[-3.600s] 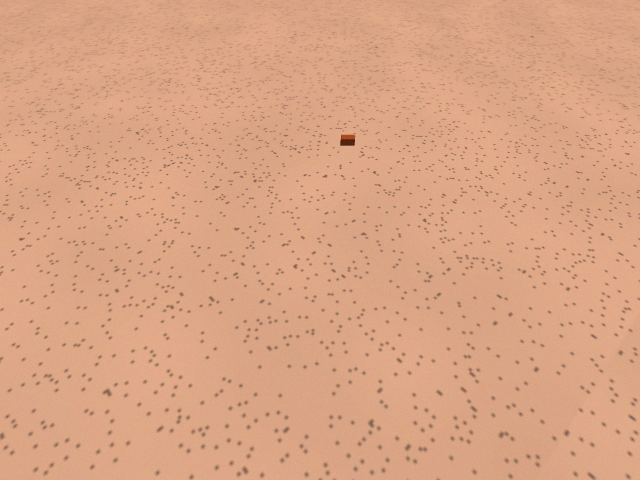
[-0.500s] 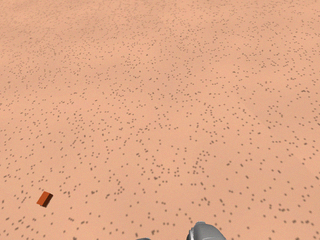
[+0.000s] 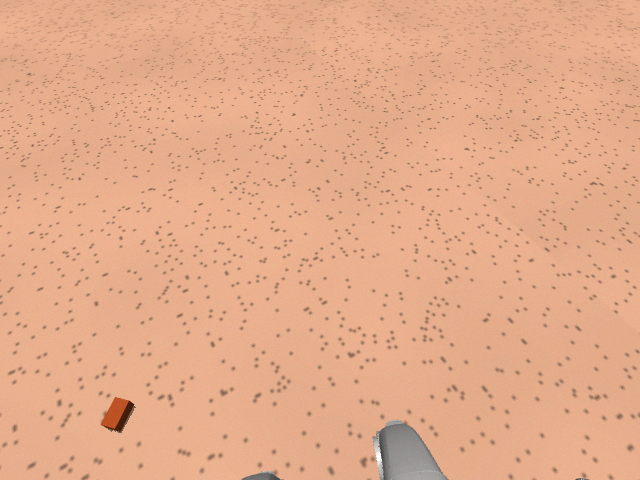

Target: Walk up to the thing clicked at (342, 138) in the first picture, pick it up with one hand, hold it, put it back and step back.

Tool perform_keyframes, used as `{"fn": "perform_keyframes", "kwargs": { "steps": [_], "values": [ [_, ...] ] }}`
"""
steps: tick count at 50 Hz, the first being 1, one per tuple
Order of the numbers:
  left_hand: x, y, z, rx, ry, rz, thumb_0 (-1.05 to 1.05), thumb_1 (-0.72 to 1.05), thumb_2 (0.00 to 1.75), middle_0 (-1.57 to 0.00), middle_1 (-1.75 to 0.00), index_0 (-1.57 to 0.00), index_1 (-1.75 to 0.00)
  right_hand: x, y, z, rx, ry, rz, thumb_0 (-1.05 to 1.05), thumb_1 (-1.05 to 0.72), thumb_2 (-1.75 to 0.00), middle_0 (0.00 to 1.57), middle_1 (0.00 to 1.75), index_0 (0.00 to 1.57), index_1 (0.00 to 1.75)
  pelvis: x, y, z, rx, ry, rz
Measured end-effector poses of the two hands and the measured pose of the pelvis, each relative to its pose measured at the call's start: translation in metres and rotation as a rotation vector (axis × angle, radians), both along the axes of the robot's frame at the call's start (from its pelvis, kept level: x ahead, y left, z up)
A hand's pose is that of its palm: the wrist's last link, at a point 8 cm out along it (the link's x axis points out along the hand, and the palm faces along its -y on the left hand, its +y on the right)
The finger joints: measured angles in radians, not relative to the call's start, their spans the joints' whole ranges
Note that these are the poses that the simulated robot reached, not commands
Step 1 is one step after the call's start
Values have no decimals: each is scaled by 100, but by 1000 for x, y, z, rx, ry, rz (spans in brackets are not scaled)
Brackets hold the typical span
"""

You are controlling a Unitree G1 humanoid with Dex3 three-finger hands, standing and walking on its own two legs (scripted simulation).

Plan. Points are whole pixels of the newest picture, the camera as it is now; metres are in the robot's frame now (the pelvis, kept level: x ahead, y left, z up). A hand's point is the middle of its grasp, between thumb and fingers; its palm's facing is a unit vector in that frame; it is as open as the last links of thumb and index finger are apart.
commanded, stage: walk up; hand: left
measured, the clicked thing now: (117, 414) +0.41 +0.58 -0.71
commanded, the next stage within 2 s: none
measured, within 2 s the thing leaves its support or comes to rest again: neither
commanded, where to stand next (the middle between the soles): -0.08 +0.48 m, yaw -17 degrees
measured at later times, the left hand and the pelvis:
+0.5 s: hand out of the picture +0.07 +0.52 -0.09, palm faces -0.13 -0.77 -0.62, open 7.4 cm; pelvis -0.05 +0.22 +0.00, yaw -7 degrees
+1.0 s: hand out of the picture -0.02 +0.71 -0.12, palm faces -0.25 -0.81 -0.53, open 7.4 cm; pelvis -0.14 +0.45 +0.01, yaw -13 degrees
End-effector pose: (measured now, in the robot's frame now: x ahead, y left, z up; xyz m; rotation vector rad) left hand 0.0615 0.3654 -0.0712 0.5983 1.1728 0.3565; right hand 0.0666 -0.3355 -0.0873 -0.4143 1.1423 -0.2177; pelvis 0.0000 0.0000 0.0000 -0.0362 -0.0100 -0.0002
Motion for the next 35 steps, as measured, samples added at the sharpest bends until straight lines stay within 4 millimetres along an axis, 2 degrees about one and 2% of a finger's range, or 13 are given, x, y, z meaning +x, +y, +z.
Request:
{"fn": "perform_keyframes", "kwargs": {
  "steps": [4, 7, 10, 14, 17, 21, 24, 27, 29, 31, 33, 35],
  "values": [
    [17, 7, 1, -79, 13, -60, 0, 90, 90, -21, -30, -21, -30, -38, 39, 12, 18, 54, -68, 1, -90, -90, 20, 30, 20, 30, -3, 29, 17, 5, 10, -23],
    [28, 12, 2, -113, 9, -104, 0, 90, 90, -21, -30, -21, -30, -57, 62, 12, 25, 74, -99, 1, -90, -90, 20, 30, 21, 30, -5, 52, 20, 12, 15, -48],
    [36, 22, 2, -120, -8, -149, 0, 90, 90, -21, -30, -21, -30, -66, 82, 0, 35, 72, -123, 1, -90, -90, 20, 30, 21, 30, -8, 74, 14, 18, 17, -74],
    [33, 50, 4, -92, -49, -180, 0, 90, 90, -21, -30, -21, -30, -63, 116, -18, 62, 51, -129, 1, -90, -90, 20, 30, 20, 30, -20, 104, 5, -30, -17, -94],
    [25, 81, 13, -65, -109, -144, 0, 90, 90, -21, -30, -21, -30, -56, 146, -19, 82, 35, -86, 1, -90, -90, 20, 30, 20, 30, -28, 128, 7, -13, -37, -79],
    [15, 126, 27, -34, -140, -154, 0, 90, 90, -21, -30, -21, -30, -42, 177, -15, 91, -39, -53, 1, -90, -90, 20, 30, 20, 30, -40, 169, 8, 20, -39, -91],
    [10, 170, 28, -7, -123, -190, 0, 89, 90, -21, -30, -21, -30, -38, 201, -14, 73, -100, -58, 1, -90, -90, 20, 30, 20, 30, -49, 207, 1, 28, -29, -114],
    [7, 224, 21, 21, -117, -216, 0, 89, 90, -22, -30, -21, -30, -44, 231, -17, 36, -123, -66, 1, -90, -90, 20, 30, 20, 30, -60, 250, -12, 20, -18, -130],
    [5, 264, 11, 33, -119, -218, 0, 89, 90, -22, -30, -21, -30, -55, 256, -22, 7, -116, -76, 1, -91, -90, 20, 30, 20, 29, -70, 282, -23, 30, -26, -138],
    [0, 299, 1, 45, -111, -191, 0, 89, 90, -21, -30, -21, -30, -75, 287, -23, -2, -95, -83, 0, -91, -90, 20, 30, 20, 29, -78, 307, -27, 56, -57, -170],
    [-7, 321, -4, 45, -87, -158, 0, 90, 90, -21, -30, -21, -30, -101, 318, -23, 9, -63, -107, 0, -91, -90, 20, 30, 20, 29, -82, 328, -23, -4, -56, -168],
    [-11, 333, -5, 15, -64, -148, 0, 90, 90, -21, -30, -21, -30, -127, 347, -18, 28, -10, -152, 0, -91, -90, 20, 30, 20, 29, -86, 343, -13, -32, -45, -156]
  ]
}}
